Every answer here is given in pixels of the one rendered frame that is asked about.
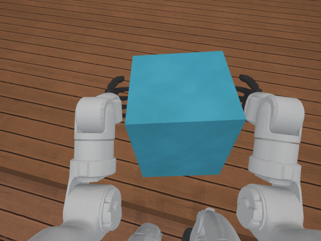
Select right robot upper arm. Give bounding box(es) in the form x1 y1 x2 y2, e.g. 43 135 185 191
236 184 321 241

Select left robot hand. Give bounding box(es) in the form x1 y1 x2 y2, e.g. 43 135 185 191
105 76 129 118

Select right robot forearm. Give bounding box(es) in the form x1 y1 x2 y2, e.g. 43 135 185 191
244 92 305 212

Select left robot upper arm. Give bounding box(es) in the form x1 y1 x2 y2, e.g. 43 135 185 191
28 183 122 241

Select robot left thigh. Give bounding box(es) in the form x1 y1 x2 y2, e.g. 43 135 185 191
127 222 163 241

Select left robot forearm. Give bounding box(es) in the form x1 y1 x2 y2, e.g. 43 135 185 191
63 92 122 220

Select right robot hand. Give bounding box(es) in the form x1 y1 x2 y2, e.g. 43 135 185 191
235 74 262 122

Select carton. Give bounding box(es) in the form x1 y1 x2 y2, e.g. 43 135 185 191
125 51 246 177

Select robot right foot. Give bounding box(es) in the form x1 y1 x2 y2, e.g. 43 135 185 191
182 228 193 241

